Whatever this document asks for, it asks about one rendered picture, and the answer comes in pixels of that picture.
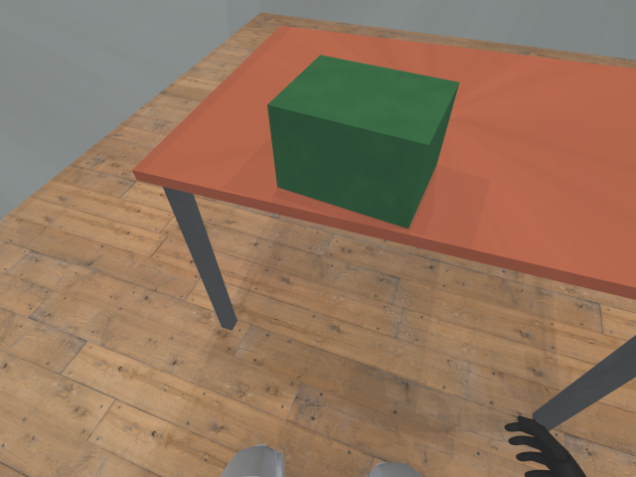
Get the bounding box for right robot hand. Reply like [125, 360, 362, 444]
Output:
[505, 416, 586, 477]

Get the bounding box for carton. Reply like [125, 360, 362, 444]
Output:
[267, 55, 459, 229]

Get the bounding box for table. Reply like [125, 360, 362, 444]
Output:
[132, 26, 636, 431]

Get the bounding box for robot left thigh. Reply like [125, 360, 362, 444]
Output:
[221, 445, 285, 477]

